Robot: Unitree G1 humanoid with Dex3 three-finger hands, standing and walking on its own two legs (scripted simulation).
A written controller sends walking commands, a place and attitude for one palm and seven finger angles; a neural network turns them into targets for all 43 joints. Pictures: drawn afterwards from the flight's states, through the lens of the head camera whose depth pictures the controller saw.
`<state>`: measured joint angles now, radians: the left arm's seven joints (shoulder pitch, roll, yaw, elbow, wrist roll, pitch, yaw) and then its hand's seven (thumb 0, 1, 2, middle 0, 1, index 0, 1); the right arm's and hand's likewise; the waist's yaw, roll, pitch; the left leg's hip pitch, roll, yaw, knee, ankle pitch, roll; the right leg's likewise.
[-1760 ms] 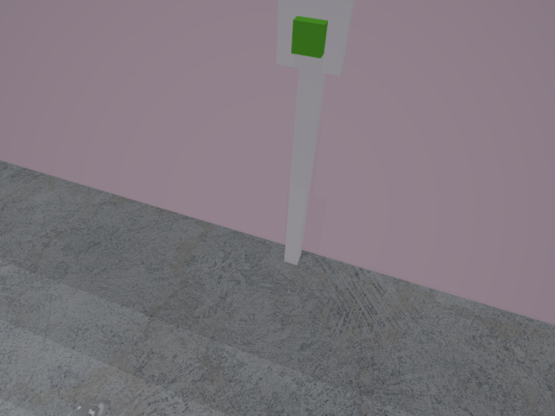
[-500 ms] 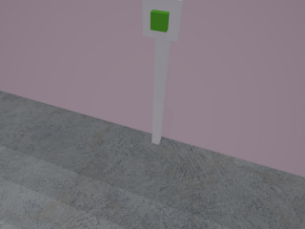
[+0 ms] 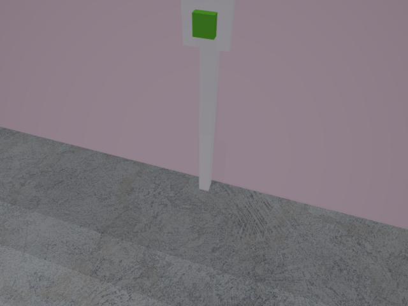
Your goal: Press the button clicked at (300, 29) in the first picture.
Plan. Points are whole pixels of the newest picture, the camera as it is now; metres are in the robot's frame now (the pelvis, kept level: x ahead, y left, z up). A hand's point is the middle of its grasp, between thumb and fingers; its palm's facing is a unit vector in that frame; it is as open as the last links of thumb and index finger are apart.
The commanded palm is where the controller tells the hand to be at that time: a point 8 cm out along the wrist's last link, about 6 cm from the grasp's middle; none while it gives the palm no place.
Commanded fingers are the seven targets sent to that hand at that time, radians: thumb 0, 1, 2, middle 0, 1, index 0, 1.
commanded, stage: turn to face it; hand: left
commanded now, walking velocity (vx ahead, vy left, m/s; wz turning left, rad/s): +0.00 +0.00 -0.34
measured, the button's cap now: (204, 24) +0.85 +0.06 +0.19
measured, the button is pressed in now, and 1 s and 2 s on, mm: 0 0 0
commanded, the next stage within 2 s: take the last steps up to it in 0.44 s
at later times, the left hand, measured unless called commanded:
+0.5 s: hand out of the picture +0.04 +0.20 -0.19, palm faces -0.09 -0.98 -0.20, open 7.3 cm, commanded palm none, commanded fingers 0.00 0.90 0.90 -0.20 -0.30 -0.20 -0.30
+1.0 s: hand out of the picture -0.03 +0.15 -0.17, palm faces -0.13 -0.98 -0.16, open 7.3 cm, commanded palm none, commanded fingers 0.00 0.90 0.90 -0.20 -0.30 -0.20 -0.30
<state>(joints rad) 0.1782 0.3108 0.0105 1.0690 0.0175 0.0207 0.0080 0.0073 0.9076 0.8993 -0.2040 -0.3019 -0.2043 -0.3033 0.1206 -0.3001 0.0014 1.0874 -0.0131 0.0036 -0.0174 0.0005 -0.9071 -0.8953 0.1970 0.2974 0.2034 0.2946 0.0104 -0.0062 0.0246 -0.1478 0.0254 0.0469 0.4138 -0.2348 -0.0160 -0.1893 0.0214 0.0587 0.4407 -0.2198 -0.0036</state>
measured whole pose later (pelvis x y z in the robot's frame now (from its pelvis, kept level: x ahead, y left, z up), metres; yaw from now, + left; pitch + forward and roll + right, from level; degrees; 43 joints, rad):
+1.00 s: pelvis +0.00 -0.01 +0.00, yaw -12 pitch -1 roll +0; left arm 0.46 0.10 0.02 1.11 0.03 -0.06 0.02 0.00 0.91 0.90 -0.20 -0.30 -0.20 -0.30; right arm 0.31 -0.19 -0.06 1.09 -0.03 0.02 0.02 0.00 -0.91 -0.90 0.19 0.30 0.20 0.29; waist 0.00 0.02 -0.01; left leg -0.53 0.09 0.08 1.00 -0.25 -0.02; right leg -0.01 0.00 -0.08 0.34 -0.31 -0.03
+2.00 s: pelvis +0.30 -0.03 -0.01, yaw -11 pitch +0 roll +0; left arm 0.14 0.14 0.05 1.02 0.03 -0.02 0.05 -0.02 0.95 0.90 -0.21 -0.30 -0.21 -0.30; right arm 0.26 -0.14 -0.05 1.11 -0.01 0.05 -0.03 0.00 -0.91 -0.90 0.19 0.30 0.20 0.29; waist -0.01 0.02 0.09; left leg -0.40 0.04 0.04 0.98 -0.49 -0.05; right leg -0.29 -0.05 -0.16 0.52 -0.23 -0.04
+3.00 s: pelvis +0.26 -0.02 +0.00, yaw -13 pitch -1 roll -1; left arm 0.26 0.14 0.02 1.12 0.01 -0.01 0.04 0.01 0.95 0.90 -0.20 -0.30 -0.20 -0.30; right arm 0.35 -0.12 -0.02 1.19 -0.02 0.02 -0.03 0.00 -0.91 -0.90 0.19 0.30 0.20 0.29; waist -0.04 0.04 -0.01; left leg -0.23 0.09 0.04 0.48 -0.22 -0.04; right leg -0.14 0.02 -0.08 0.45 -0.29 -0.03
